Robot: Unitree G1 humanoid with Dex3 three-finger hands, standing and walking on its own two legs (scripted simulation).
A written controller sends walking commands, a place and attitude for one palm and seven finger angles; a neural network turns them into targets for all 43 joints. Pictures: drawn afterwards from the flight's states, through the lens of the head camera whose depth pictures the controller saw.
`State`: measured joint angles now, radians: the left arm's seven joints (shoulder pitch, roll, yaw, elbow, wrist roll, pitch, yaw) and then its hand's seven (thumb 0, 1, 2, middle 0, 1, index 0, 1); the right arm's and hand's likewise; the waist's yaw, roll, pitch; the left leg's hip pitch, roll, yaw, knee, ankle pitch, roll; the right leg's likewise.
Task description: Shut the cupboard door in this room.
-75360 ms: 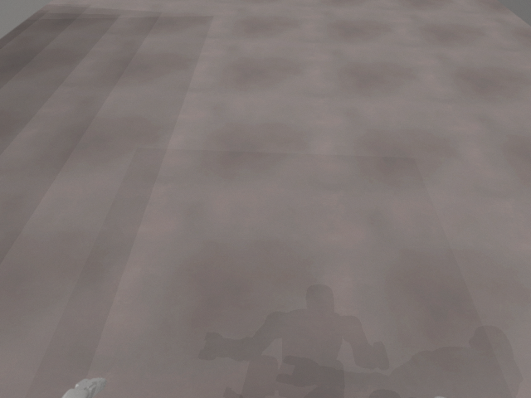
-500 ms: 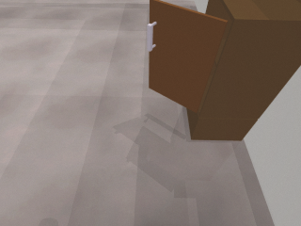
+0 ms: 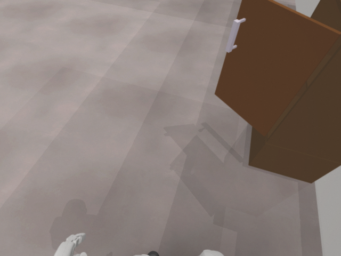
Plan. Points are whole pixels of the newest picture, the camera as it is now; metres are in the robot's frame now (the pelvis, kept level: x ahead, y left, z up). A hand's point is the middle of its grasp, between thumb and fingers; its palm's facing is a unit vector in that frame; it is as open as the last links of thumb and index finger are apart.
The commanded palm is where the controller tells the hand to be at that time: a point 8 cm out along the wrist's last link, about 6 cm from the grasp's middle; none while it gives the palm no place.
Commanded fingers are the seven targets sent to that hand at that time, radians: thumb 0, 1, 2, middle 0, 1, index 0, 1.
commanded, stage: walk to a spot facing it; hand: left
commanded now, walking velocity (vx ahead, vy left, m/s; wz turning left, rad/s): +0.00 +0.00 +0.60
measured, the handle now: (235, 35) +1.00 -0.28 -0.04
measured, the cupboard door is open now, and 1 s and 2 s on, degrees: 54 54 54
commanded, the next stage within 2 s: turn to face it in 1.26 s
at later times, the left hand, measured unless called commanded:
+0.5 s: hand out of the picture -0.06 +0.15 -0.17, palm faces +0.44 -0.87 -0.23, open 7.4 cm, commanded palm none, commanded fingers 0.00 0.90 0.90 -0.20 -0.30 -0.20 -0.30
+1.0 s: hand (60, 207) +0.26 +0.32 -0.15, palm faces +0.48 -0.85 -0.21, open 7.4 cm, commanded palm none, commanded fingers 0.00 0.90 0.90 -0.20 -0.30 -0.20 -0.30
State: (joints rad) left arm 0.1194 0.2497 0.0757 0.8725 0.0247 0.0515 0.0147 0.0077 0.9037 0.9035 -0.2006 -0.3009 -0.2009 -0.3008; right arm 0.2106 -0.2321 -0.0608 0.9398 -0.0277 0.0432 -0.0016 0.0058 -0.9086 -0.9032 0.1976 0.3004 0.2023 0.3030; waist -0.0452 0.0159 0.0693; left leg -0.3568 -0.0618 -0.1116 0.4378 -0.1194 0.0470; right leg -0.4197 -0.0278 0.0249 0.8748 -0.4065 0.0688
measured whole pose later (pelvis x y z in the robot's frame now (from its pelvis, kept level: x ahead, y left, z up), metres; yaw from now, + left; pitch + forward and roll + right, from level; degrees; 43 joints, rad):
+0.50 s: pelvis +0.06 +0.00 -0.01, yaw +24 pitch +1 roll +1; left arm 0.40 0.19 0.05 0.98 0.03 -0.04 0.00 0.01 0.90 0.90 -0.20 -0.30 -0.20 -0.30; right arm 0.10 -0.25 -0.05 0.92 -0.03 0.06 0.06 0.01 -0.91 -0.90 0.19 0.30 0.20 0.30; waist 0.03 -0.02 0.12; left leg -0.47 0.04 0.10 0.73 -0.35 0.01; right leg 0.00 -0.16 -0.29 0.42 -0.40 0.07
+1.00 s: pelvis +0.23 +0.09 -0.01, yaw +31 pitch -1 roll +2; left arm 0.13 0.19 0.06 0.89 0.03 -0.02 -0.04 0.01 0.90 0.90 -0.20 -0.30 -0.20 -0.30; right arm 0.40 -0.17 -0.04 1.08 -0.02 -0.04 -0.01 0.01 -0.92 -0.90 0.20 0.30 0.20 0.30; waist -0.05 -0.02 0.05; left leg -0.01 -0.04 0.03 0.41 -0.39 0.02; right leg -0.44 -0.08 -0.07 0.60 -0.15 0.02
